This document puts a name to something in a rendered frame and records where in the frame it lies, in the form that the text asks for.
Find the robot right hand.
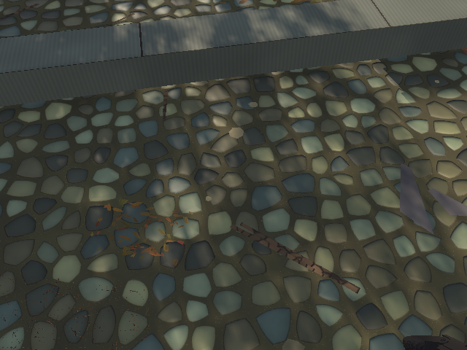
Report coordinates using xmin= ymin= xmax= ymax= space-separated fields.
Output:
xmin=403 ymin=335 xmax=467 ymax=350

